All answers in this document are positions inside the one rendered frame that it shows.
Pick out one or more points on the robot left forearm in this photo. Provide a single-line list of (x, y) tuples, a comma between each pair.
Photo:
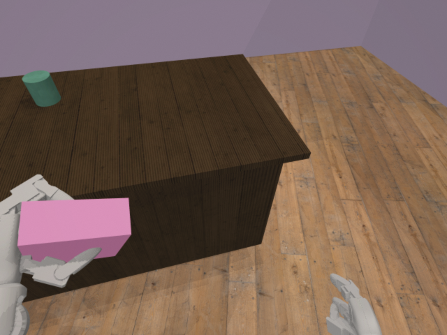
[(14, 317)]

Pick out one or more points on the robot right hand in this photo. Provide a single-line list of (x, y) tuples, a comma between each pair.
[(359, 317)]

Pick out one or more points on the robot left hand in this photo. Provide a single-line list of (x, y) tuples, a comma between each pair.
[(50, 271)]

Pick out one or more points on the table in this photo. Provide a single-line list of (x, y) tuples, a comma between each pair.
[(196, 145)]

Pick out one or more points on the sponge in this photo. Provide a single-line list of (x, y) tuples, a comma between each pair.
[(63, 229)]

